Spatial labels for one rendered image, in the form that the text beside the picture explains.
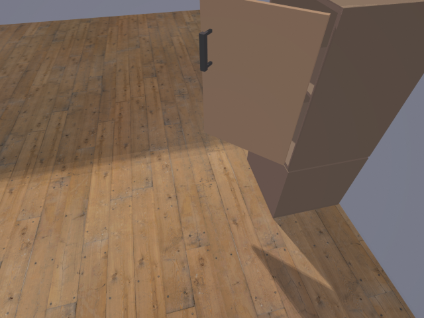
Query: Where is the cupboard door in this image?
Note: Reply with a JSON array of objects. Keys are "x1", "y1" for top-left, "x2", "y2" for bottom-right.
[{"x1": 200, "y1": 0, "x2": 331, "y2": 165}]

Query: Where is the handle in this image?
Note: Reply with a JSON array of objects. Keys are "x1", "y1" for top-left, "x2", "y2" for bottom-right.
[{"x1": 199, "y1": 29, "x2": 212, "y2": 72}]

